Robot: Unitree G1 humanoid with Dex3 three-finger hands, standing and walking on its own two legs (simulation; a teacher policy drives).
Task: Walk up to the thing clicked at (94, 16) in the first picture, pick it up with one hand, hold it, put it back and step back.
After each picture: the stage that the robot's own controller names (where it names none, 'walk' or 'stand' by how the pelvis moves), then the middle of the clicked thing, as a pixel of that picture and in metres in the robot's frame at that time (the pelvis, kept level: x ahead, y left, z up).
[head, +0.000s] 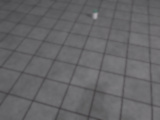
stand; (95, 14) +2.05 -0.17 -0.72
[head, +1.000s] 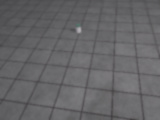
walk; (78, 28) +1.91 +0.18 -0.70
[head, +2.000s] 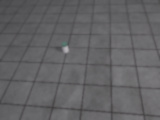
walk; (65, 47) +1.33 +0.33 -0.72
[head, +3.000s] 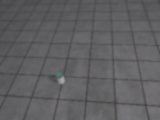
walk; (60, 78) +0.92 +0.29 -0.72
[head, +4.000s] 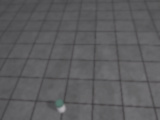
walk; (60, 106) +0.61 +0.26 -0.71
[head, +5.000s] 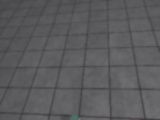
walk; out of the picture +0.46 +0.18 -0.70
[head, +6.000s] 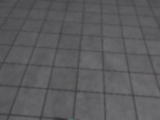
stand; out of the picture +0.42 +0.09 -0.69
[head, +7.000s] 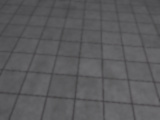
stand; out of the picture +0.39 +0.08 -0.72
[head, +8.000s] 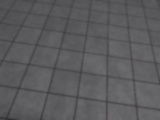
walk; out of the picture +0.31 +0.04 -0.72
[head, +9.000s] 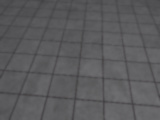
walk; out of the picture +0.40 +0.10 -0.71
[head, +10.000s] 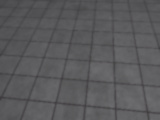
stand; out of the picture +0.31 +0.06 -0.70
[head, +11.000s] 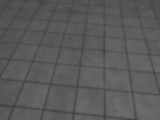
stand; out of the picture +0.25 +0.11 -0.71
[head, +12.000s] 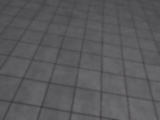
stand; out of the picture +0.31 +0.05 -0.71
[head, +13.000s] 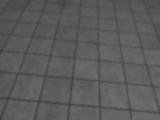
walk; out of the picture +0.28 +0.08 -0.69
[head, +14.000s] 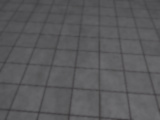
stand; out of the picture +0.24 +0.15 -0.73
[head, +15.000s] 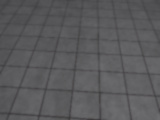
stand; out of the picture +0.23 +0.14 -0.73
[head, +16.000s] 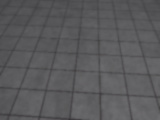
stand; out of the picture +0.23 +0.14 -0.73
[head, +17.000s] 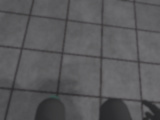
go down; (53, 102) +0.31 +0.12 -0.43
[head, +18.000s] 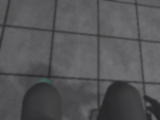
go down; (45, 87) +0.34 +0.14 -0.31
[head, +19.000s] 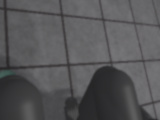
close in; (6, 82) +0.33 +0.16 -0.24
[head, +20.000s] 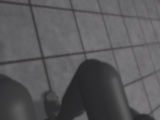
close; out of the picture +0.36 +0.17 -0.22
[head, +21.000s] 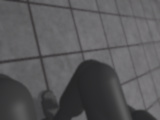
lift; out of the picture +0.38 +0.18 -0.23
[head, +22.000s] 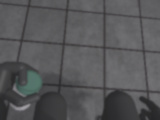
lift; (25, 91) +0.30 +0.19 -0.05
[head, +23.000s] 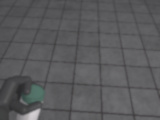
hold; (30, 105) +0.28 +0.18 +0.01
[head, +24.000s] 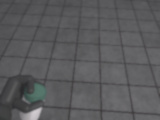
hold; (32, 102) +0.29 +0.18 +0.00
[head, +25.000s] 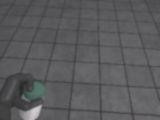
hold; (32, 101) +0.30 +0.18 +0.00
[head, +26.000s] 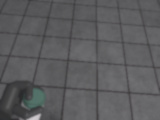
crouch; (32, 107) +0.28 +0.17 -0.06
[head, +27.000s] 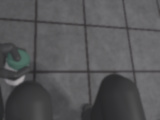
lower; (16, 68) +0.38 +0.19 -0.15
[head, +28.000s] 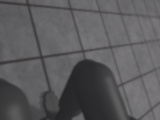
lower; out of the picture +0.38 +0.22 -0.23
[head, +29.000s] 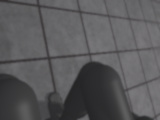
lower; out of the picture +0.37 +0.22 -0.23
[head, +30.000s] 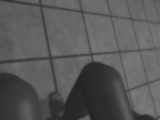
lower; out of the picture +0.37 +0.22 -0.23
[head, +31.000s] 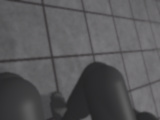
lower; out of the picture +0.36 +0.22 -0.23
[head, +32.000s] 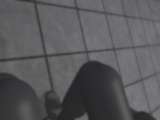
open; out of the picture +0.36 +0.20 -0.23
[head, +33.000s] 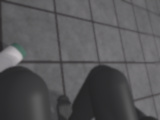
stand; (7, 59) +0.41 +0.15 -0.26
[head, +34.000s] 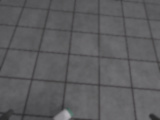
stand; (63, 116) +0.35 +0.09 -0.60
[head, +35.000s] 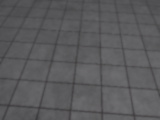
stand; out of the picture +0.33 +0.09 -0.69
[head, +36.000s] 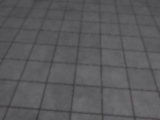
stand; out of the picture +0.33 +0.09 -0.69
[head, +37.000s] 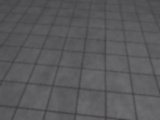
stand; out of the picture +0.36 +0.10 -0.74
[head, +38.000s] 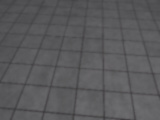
stand; out of the picture +0.36 +0.12 -0.75
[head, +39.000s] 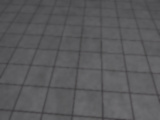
stand; out of the picture +0.36 +0.13 -0.75
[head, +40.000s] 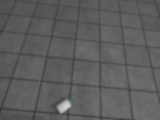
walk; (64, 105) +0.47 +0.07 -0.74
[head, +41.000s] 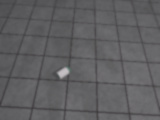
walk; (63, 72) +0.78 +0.17 -0.72
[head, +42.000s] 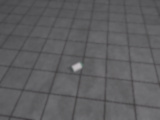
stand; (77, 66) +1.07 +0.11 -0.73
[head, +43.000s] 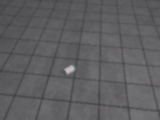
stand; (69, 69) +1.02 +0.14 -0.75
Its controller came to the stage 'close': yes
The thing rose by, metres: 0.71
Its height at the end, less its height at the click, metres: -0.02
